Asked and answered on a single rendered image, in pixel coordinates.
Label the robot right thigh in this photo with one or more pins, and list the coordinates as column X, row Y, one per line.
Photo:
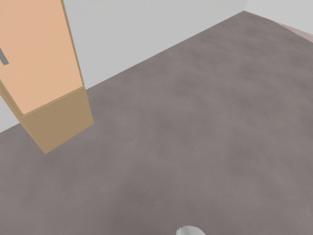
column 189, row 230

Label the cupboard door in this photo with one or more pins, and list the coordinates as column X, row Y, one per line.
column 35, row 41

